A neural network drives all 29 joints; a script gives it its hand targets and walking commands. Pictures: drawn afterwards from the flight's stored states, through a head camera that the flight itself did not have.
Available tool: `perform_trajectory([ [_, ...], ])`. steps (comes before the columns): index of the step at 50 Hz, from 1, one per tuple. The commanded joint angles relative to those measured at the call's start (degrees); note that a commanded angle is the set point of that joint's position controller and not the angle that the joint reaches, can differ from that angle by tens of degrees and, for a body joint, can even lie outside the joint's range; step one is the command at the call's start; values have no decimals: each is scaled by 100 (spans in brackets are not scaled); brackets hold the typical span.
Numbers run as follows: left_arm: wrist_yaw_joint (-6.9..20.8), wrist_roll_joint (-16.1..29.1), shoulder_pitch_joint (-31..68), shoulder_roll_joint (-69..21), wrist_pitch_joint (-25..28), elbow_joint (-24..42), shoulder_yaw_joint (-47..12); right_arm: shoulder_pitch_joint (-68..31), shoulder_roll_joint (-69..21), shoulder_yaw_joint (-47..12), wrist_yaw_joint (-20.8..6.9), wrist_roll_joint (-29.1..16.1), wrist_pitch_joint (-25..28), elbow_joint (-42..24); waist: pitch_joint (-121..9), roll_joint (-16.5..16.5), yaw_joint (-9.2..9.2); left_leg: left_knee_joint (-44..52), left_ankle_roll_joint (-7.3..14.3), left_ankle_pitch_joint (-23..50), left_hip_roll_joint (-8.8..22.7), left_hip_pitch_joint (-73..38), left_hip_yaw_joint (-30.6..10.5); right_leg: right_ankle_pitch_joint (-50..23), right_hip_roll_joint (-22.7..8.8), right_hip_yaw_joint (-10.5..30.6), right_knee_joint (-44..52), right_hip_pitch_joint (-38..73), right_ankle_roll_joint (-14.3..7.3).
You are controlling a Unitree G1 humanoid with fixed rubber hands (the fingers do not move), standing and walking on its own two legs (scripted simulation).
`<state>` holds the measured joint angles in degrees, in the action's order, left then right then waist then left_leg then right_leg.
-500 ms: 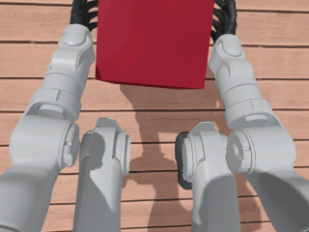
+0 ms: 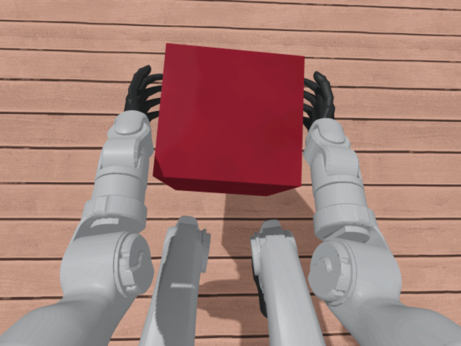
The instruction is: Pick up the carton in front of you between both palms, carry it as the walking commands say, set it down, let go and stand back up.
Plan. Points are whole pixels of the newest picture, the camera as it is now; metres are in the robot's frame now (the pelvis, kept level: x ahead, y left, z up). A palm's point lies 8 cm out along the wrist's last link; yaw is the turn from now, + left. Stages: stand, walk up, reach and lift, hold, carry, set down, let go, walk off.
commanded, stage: reach and lift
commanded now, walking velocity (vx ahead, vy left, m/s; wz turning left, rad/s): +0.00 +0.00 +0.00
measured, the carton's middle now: (227, 136) +0.47 +0.02 -0.13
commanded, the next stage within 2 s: none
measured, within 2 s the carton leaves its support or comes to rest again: neither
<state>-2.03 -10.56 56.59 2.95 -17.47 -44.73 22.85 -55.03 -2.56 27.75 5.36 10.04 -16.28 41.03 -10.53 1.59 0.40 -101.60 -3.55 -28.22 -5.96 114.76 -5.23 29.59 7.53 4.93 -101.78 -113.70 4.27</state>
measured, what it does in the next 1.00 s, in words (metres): rises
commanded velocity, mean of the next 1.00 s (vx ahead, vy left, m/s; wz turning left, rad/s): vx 0.00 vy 0.00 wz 0.00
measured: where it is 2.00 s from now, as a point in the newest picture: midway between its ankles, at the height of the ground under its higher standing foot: (224, 292)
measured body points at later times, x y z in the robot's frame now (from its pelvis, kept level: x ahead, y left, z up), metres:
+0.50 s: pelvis +0.05 +0.00 +0.14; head +0.20 +0.01 +0.57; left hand +0.45 +0.17 +0.09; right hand +0.45 -0.14 +0.09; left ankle +0.11 +0.13 -0.46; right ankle +0.11 -0.13 -0.46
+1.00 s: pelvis +0.10 +0.00 +0.26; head +0.12 +0.00 +0.71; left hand +0.41 +0.16 +0.24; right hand +0.42 -0.15 +0.25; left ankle +0.11 +0.13 -0.46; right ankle +0.11 -0.13 -0.46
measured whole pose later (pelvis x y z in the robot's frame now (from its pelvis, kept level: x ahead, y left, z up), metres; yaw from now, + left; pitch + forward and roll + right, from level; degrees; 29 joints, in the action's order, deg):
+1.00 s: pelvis +0.10 +0.00 +0.26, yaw +1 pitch +10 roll +0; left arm -2.7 -9.9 15.6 -6.8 -22.4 -28.9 14.6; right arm -15.9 -8.8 16.9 2.9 10.6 -21.5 28.3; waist -9.3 0.6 -0.1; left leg -38.9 -1.0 -17.8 -3.9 31.1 -8.2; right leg 19.0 3.7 8.3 -39.3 -30.4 0.9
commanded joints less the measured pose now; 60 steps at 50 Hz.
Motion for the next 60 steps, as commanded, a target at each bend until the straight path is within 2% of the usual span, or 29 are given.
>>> perform_trajectory([
  [1, 1333, 783, 3283, -6130, 65, 272, -2774, -3322, -6018, -3153, -1342, -673, -29, 140, -5446, -219, 107, 1352, 208, 740, -373, -3703, 923, -621, 378, -940, 1335, 2900, -210],
  [11, 1294, 1117, 2371, -6490, 15, 822, -3579, -2350, -6332, -3975, -1363, -1014, -94, -299, -5297, -222, 93, 2144, 157, 1207, -392, -4839, 772, -1056, 354, -753, 2172, 4088, -160],
  [28, 1228, 830, 577, -6629, 203, 751, -3535, -465, -6364, -3897, -1424, -674, 62, -128, -3627, -216, 9, 4105, 246, 1575, -262, -6821, 326, -1480, 147, -305, 4163, 6055, -268],
  [39, 1234, 786, -502, -6690, 124, 1126, -3849, 639, -6336, -4197, -1508, -604, -41, -426, -2771, -217, -30, 5533, 296, 2317, -113, -8436, 49, -2299, -38, -61, 5556, 7843, -335],
  [45, 1290, 867, -1038, -6719, -175, 1432, -4069, 1208, -6337, -4393, -1604, -616, -350, -695, -2197, -195, -46, 6326, 288, 2843, -34, -9362, -35, -2840, -131, 27, 6345, 8821, -337],
  [52, 1397, 985, -1458, -6730, -811, 2068, -4351, 1632, -6340, -4679, -1732, -778, -985, -1321, -1480, -151, -27, 7174, 274, 3169, 56, -10346, -24, -3245, -218, 51, 7200, 9920, -317],
  [56, 1440, 1012, -1573, -6656, -1235, 2416, -4406, 1777, -6303, -4724, -1801, -805, -1398, -1615, -903, -145, -61, 7615, 261, 3039, 66, -10684, -5, -3200, -236, 57, 7636, 10366, -317],
  [60, 1486, 849, -1578, -6497, -1556, 2374, -4057, 1760, -6170, -4424, -1857, -673, -1718, -1568, -167, -112, -34, 7911, 295, 2386, 60, -10722, 57, -2548, -261, 16, 7965, 10383, -344],
])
